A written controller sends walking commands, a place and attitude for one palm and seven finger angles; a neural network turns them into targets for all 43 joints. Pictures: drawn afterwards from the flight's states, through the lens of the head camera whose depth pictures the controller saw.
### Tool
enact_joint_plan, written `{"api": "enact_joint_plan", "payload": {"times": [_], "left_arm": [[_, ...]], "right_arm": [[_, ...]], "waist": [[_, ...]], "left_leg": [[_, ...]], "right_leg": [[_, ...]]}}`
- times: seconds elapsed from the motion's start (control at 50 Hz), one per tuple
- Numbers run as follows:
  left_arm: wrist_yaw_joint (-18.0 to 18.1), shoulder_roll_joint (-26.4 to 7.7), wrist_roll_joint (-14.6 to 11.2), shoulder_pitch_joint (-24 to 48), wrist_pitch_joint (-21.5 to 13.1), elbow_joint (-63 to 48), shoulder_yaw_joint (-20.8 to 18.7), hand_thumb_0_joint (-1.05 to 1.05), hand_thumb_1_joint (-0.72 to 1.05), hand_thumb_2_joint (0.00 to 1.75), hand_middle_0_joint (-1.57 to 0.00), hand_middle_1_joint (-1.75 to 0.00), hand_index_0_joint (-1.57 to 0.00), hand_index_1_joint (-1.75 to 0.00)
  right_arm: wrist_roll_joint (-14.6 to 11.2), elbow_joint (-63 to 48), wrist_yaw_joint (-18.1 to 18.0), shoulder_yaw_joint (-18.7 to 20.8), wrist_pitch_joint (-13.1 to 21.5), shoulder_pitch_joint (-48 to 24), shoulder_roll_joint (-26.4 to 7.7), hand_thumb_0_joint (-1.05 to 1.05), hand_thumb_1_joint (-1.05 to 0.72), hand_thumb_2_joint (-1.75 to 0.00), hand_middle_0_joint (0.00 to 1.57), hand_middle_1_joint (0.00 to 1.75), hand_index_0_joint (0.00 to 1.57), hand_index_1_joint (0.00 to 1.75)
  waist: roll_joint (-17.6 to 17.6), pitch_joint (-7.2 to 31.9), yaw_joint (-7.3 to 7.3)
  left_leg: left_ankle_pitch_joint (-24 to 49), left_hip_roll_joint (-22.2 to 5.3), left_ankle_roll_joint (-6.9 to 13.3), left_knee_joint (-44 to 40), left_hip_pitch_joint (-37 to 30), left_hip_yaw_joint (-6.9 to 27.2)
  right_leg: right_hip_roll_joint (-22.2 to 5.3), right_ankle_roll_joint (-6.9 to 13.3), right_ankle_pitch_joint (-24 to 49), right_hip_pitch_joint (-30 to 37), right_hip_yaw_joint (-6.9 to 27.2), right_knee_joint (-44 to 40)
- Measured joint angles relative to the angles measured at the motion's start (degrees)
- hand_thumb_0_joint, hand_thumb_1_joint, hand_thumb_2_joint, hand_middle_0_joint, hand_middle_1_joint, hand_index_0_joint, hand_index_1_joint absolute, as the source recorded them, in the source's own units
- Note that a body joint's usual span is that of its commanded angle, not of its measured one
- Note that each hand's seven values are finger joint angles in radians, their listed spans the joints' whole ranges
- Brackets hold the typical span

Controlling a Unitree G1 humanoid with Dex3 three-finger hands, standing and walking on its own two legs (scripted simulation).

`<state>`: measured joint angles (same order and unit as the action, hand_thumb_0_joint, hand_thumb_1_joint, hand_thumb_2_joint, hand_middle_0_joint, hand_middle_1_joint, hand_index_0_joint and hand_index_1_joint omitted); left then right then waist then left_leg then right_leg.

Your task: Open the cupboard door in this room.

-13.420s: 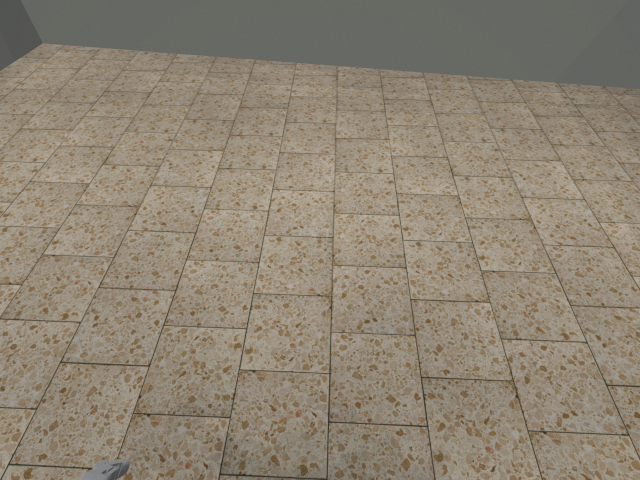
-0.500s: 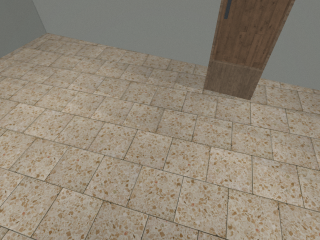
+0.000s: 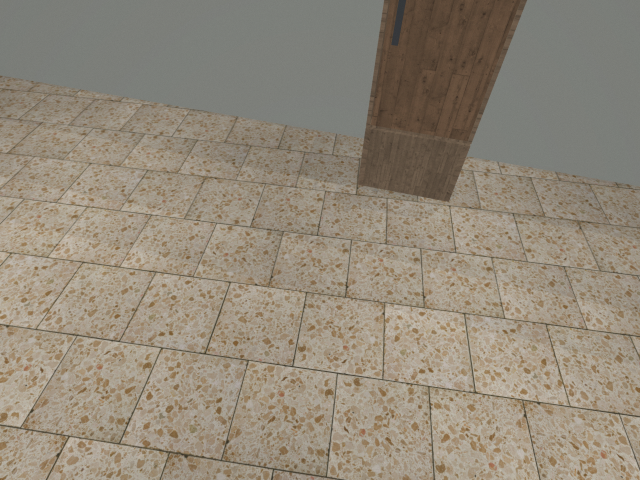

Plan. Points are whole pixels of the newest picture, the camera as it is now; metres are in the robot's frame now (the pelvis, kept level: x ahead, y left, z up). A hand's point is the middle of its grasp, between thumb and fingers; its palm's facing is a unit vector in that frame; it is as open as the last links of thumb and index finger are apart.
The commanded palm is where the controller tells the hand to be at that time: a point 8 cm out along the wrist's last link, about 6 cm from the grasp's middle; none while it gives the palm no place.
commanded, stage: turn or walk to find it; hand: left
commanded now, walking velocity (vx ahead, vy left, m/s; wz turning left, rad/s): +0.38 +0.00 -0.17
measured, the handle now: (399, 19) +1.50 -0.16 +0.02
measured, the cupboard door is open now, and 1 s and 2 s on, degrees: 0 0 0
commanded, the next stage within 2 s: stand and wait in 0.42 s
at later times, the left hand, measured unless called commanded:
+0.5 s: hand (279, 371) +0.31 +0.09 -0.15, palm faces -0.09 -0.97 -0.20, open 7.3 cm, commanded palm none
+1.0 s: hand (274, 395) +0.28 +0.09 -0.17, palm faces +0.05 -0.99 -0.13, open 7.3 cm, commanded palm none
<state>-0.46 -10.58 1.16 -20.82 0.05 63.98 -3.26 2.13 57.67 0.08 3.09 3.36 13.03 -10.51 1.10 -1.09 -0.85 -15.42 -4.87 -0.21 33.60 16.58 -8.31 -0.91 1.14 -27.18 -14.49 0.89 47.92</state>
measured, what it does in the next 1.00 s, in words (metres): walks ahead: right foot, then left foot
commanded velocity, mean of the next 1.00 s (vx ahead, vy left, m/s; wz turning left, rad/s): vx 0.15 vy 0.00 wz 0.01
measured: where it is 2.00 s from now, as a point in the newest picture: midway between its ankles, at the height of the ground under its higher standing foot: (339, 473)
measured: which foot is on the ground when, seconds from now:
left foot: down 0.00-0.38, up 0.40-0.80, down 0.82-1.00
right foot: up 0.00-0.36, down 0.38-1.00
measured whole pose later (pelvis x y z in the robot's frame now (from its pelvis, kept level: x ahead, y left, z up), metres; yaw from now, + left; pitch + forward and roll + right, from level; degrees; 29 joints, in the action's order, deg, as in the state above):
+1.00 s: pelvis +0.31 -0.06 +0.01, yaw -1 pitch -1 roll +0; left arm 1.8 -7.1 0.4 -17.8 -1.0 66.7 0.8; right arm 0.3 62.4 -1.6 0.2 1.0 7.1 -7.0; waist 1.5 -1.9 -2.6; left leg -12.6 -0.6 2.2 28.7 15.0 -6.4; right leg -2.9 0.1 -20.6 -4.2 -10.5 26.2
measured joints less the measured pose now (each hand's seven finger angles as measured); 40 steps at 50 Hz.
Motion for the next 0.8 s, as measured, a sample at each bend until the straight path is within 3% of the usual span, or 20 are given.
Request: {"api": "enact_joint_plan", "payload": {"times": [0.06,0.14,0.24,0.34,0.38,0.42,0.46,0.52,0.64,0.8], "left_arm": [[-0.54,-0.95,0.44,2.39,0.56,-0.32,-0.32,0.00,0.91,0.90,-0.20,-0.30,-0.20,-0.30],[-0.98,-1.69,0.55,6.80,0.20,-3.13,-0.79,0.01,0.91,0.90,-0.20,-0.30,-0.20,-0.30],[-1.19,-1.39,0.39,12.41,0.19,-6.25,-0.77,0.00,0.91,0.90,-0.19,-0.30,-0.20,-0.30],[-1.51,-0.28,0.26,16.60,-0.53,-7.77,-0.30,0.00,0.91,0.90,-0.19,-0.30,-0.20,-0.30],[-1.60,0.00,0.40,17.26,-2.03,-8.26,0.08,0.00,0.91,0.90,-0.20,-0.30,-0.20,-0.30],[-1.10,0.84,0.21,17.54,-3.99,-8.10,0.34,0.00,0.91,0.90,-0.20,-0.30,-0.20,-0.30],[-0.74,1.68,-0.17,16.54,-4.43,-7.40,0.78,0.00,0.91,0.90,-0.20,-0.30,-0.20,-0.30],[0.43,3.04,-0.98,13.77,-4.46,-5.73,0.62,-0.01,0.92,0.90,-0.20,-0.30,-0.20,-0.30],[1.60,1.06,-0.51,9.46,-4.37,-3.11,1.01,-0.04,0.96,0.90,-0.20,-0.30,-0.20,-0.30],[1.58,2.06,-0.43,4.82,-2.64,1.12,2.65,-0.01,0.92,0.90,-0.20,-0.30,-0.20,-0.30]], "right_arm": [[0.10,0.28,-0.43,-0.54,0.46,2.33,1.56,0.01,-0.91,-0.90,0.20,0.30,0.20,0.30],[-0.14,3.00,-0.93,-0.79,0.75,6.75,2.64,0.01,-0.92,-0.90,0.20,0.30,0.20,0.30],[-0.24,6.44,-0.86,-0.71,0.40,11.63,3.47,0.01,-0.92,-0.90,0.20,0.30,0.20,0.30],[-0.01,8.90,-0.57,-0.16,-0.49,14.63,3.26,0.01,-0.91,-0.90,0.20,0.30,0.20,0.30],[-0.22,9.82,-0.35,-0.04,-0.89,15.84,3.28,0.01,-0.91,-0.90,0.20,0.30,0.20,0.30],[-0.81,10.46,-0.08,-0.12,-2.12,14.49,2.86,0.01,-0.91,-0.90,0.20,0.30,0.20,0.30],[-1.06,10.00,-0.06,0.09,-2.89,12.07,2.23,0.01,-0.91,-0.90,0.20,0.30,0.20,0.30],[-0.75,7.86,-0.42,0.50,-2.74,7.64,0.82,0.01,-0.91,-0.90,0.20,0.30,0.20,0.30],[-0.56,2.93,-0.90,0.33,-2.58,-0.31,-0.92,0.01,-0.91,-0.90,0.20,0.30,0.20,0.30],[-1.02,2.02,-0.77,-1.41,-2.49,-6.27,0.06,0.00,-0.91,-0.90,0.20,0.30,0.20,0.30]], "waist": [[-0.37,0.55,1.26],[-0.67,0.59,1.70],[-1.08,-0.57,2.90],[-2.15,-2.33,5.05],[-2.51,-2.68,4.86],[-3.33,-3.89,4.36],[-3.32,-4.40,4.15],[-3.81,-4.18,3.52],[-4.04,-2.12,1.85],[-3.39,-1.33,-0.47]], "left_leg": [[-0.68,-0.03,0.09,-3.64,-3.99,-1.38],[0.33,0.62,-0.17,-10.15,-9.47,-2.77],[-0.64,1.00,-1.41,-14.37,-14.76,-4.14],[-5.41,-0.54,-4.18,-12.38,-18.06,-4.91],[-9.67,-2.35,-4.86,-5.81,-17.15,-4.44],[-13.61,-3.29,-2.70,11.82,-10.51,0.36],[-11.65,-1.93,-1.31,28.11,-2.56,4.38],[-4.84,-1.98,-1.12,35.16,6.37,5.25],[-0.85,-1.95,-2.96,23.58,13.12,4.20],[4.48,-0.20,-2.92,1.53,4.10,3.56]], "right_leg": [[-1.08,0.31,3.32,-7.52,-2.98,13.37],[-3.40,-0.87,9.84,-14.45,-4.36,15.33],[-5.77,-2.09,14.17,-17.98,-5.05,5.32],[-5.26,-1.25,15.03,-14.38,-6.90,-8.33],[-4.01,-0.13,16.86,-10.59,-8.07,-13.07],[-2.93,1.77,14.98,-10.84,-9.02,-8.87],[-2.50,2.72,12.40,-8.80,-9.77,-8.81],[-1.21,2.72,13.14,-4.09,-10.68,-14.47],[0.56,3.07,14.26,2.37,-11.49,-22.76],[1.88,1.60,9.69,7.80,-12.13,-22.16]]}}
